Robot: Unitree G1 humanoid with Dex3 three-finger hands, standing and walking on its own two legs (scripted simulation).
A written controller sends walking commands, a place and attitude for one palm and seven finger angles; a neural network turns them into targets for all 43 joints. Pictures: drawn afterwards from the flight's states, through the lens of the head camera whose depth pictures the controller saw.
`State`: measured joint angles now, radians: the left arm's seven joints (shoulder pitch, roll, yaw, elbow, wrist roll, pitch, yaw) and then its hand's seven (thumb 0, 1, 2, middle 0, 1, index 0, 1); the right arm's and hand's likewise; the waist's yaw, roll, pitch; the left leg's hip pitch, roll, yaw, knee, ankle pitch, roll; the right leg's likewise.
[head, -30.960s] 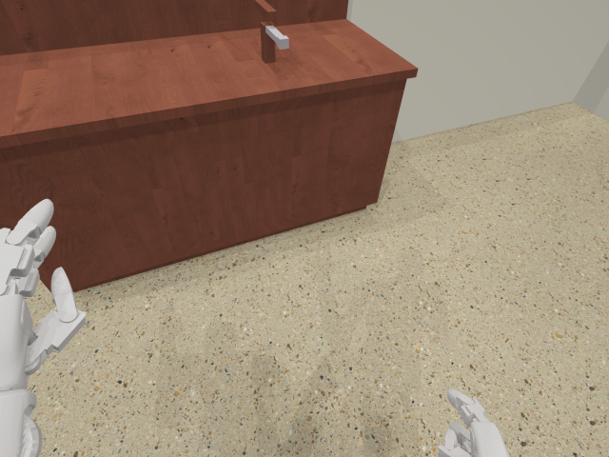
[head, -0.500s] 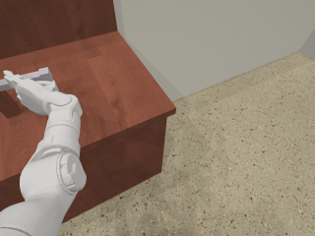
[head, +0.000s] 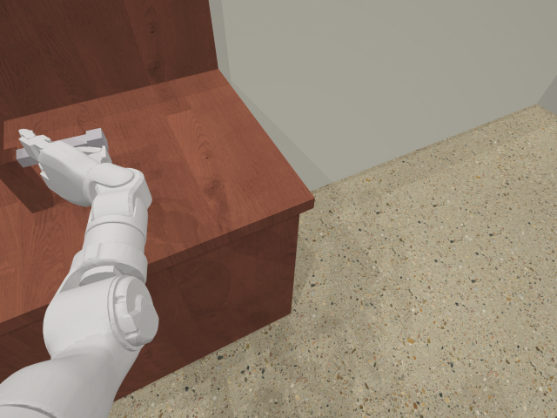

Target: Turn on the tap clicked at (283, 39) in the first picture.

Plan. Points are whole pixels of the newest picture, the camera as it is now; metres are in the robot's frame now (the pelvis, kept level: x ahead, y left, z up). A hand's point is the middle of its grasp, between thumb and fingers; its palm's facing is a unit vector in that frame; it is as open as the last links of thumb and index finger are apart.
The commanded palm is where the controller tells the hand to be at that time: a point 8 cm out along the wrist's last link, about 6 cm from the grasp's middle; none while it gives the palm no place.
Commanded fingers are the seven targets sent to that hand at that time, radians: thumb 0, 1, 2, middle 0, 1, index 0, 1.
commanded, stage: lift the hand up off the lever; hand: left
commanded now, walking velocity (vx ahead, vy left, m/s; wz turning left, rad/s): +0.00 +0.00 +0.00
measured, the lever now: (97, 140) +0.55 +0.29 +0.09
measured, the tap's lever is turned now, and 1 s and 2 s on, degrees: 85 85 85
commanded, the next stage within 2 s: draw the hand back beside the body in 1.16 s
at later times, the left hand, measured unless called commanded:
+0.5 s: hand (89, 144) +0.47 +0.25 +0.16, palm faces +0.85 -0.51 -0.13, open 7.8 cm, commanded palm +0.41 +0.25 +0.16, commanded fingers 0.00 0.90 0.90 -0.15 -0.15 -0.15 -0.15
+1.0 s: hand (95, 135) +0.47 +0.23 +0.17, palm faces +0.84 -0.52 -0.13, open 7.8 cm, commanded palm +0.41 +0.24 +0.18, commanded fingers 0.00 0.90 0.90 -0.15 -0.15 -0.15 -0.15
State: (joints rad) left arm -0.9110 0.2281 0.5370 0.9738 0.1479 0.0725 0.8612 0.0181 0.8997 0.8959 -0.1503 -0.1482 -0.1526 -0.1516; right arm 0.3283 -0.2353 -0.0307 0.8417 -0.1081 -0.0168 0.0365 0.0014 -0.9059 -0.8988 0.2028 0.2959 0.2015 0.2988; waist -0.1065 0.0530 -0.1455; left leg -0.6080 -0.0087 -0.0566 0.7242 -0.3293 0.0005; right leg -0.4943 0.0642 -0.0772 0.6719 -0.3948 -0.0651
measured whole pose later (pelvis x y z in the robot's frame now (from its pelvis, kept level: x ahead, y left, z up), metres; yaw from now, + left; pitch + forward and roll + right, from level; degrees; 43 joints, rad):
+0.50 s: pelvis -0.01 -0.01 +0.00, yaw +0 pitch +11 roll -1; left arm -0.94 0.27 0.52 0.96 0.15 0.09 0.85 0.02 0.90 0.90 -0.15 -0.15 -0.15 -0.15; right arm 0.32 -0.24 -0.03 0.85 -0.10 -0.04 0.01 0.00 -0.91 -0.90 0.20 0.30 0.20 0.30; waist -0.10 0.05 -0.14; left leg -0.59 0.00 -0.06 0.70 -0.30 -0.01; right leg -0.48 0.07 -0.08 0.65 -0.37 -0.07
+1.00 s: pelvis -0.01 +0.00 +0.01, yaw -1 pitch +10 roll -1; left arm -0.93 0.22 0.51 0.90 0.14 0.17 0.87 0.02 0.90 0.90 -0.15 -0.15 -0.15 -0.15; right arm 0.31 -0.23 -0.03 0.85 -0.09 -0.03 0.02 0.00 -0.91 -0.90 0.20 0.30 0.20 0.30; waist -0.09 0.06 -0.13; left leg -0.53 -0.01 -0.04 0.65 -0.29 0.00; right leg -0.43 0.06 -0.06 0.61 -0.36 -0.06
